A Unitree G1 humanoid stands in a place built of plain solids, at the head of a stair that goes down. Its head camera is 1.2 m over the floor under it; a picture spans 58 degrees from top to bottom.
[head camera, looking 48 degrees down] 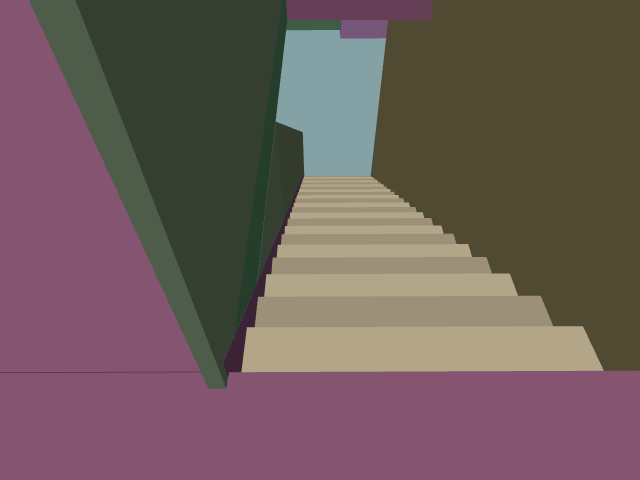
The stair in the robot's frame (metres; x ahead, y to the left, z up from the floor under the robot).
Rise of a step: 0.18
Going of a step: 0.26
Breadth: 1.23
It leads straight ahead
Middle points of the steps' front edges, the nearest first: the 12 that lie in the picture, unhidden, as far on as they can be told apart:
0.56 -0.35 0.00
0.82 -0.34 -0.17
1.07 -0.34 -0.35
1.33 -0.34 -0.53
1.59 -0.34 -0.71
1.84 -0.34 -0.88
2.10 -0.34 -1.06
2.35 -0.34 -1.24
2.61 -0.34 -1.42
2.86 -0.34 -1.59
3.12 -0.34 -1.77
3.37 -0.33 -1.95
